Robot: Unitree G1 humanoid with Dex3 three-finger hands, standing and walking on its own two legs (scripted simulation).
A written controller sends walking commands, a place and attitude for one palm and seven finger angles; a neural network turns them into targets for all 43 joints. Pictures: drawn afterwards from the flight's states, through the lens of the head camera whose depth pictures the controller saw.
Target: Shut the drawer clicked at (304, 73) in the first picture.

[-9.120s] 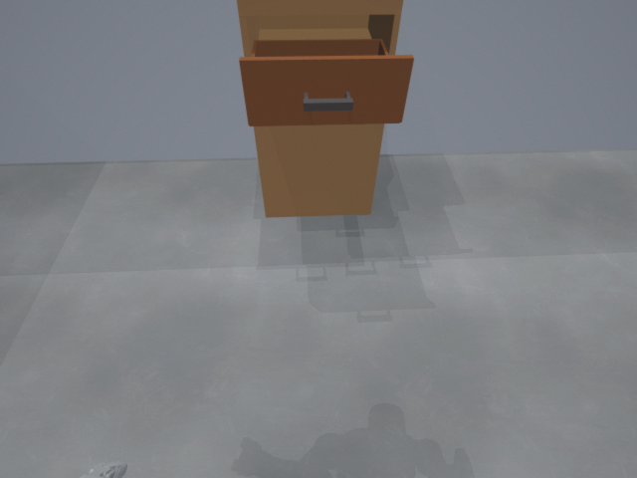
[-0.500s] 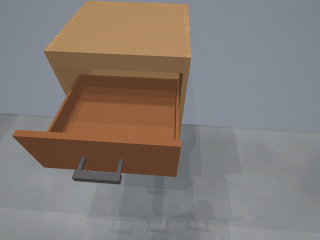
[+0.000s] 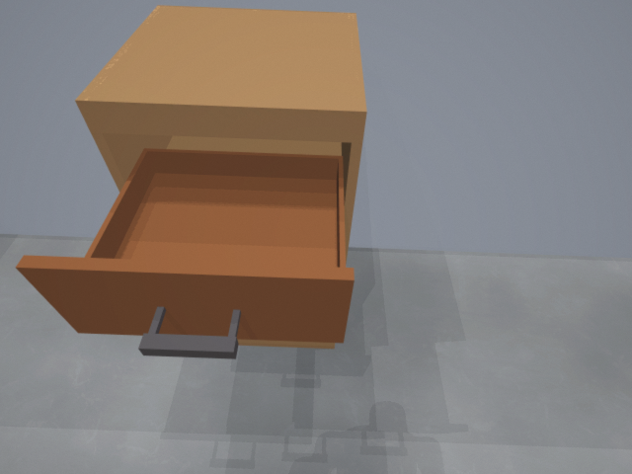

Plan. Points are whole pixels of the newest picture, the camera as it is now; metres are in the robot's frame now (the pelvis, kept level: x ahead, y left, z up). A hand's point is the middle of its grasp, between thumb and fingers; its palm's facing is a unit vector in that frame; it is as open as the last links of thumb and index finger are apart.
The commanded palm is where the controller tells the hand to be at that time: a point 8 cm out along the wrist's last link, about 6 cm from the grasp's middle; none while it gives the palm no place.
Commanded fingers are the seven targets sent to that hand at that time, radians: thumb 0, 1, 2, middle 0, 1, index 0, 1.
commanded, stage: come to a stop and stand still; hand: left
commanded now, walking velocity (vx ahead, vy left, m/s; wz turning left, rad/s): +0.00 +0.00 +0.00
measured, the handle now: (193, 331) +0.30 +0.19 -0.02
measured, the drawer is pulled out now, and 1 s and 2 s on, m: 0.29 0.29 0.29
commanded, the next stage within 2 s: look again from close up in 0.22 s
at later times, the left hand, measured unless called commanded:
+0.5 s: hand out of the picture -0.02 +0.18 -0.17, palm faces +0.01 -0.98 -0.18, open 7.4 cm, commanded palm none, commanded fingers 0.00 0.90 0.90 -0.20 -0.30 -0.20 -0.30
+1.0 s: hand out of the picture +0.03 +0.19 -0.14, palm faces +0.11 -0.96 -0.24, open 7.2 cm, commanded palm +0.09 +0.22 -0.05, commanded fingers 0.00 0.90 0.90 -0.30 -0.41 -0.30 -0.41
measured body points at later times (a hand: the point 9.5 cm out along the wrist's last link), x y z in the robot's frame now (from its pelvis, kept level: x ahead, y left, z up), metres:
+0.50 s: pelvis +0.00 +0.01 +0.01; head +0.01 +0.02 +0.46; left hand -0.02 +0.23 -0.15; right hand +0.00 -0.21 -0.15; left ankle +0.00 +0.09 -0.73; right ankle -0.08 -0.10 -0.73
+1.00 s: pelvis -0.01 +0.01 +0.01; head +0.01 +0.02 +0.46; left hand +0.02 +0.24 -0.12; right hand +0.01 -0.22 -0.14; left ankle +0.00 +0.09 -0.73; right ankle -0.07 -0.10 -0.73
